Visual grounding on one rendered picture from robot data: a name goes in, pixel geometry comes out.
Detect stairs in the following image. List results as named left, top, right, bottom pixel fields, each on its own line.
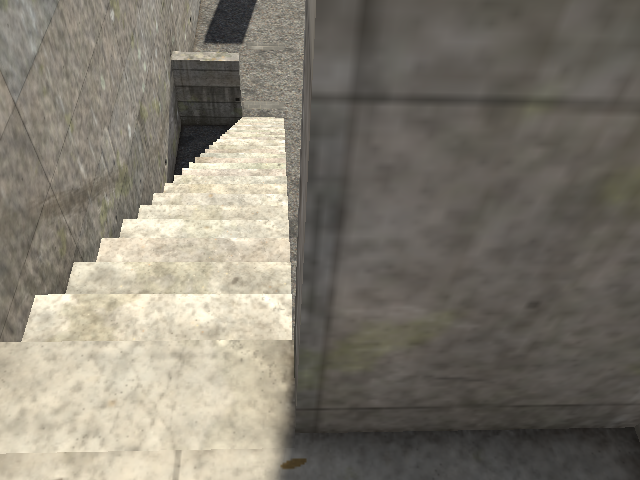
left=21, top=117, right=292, bottom=342

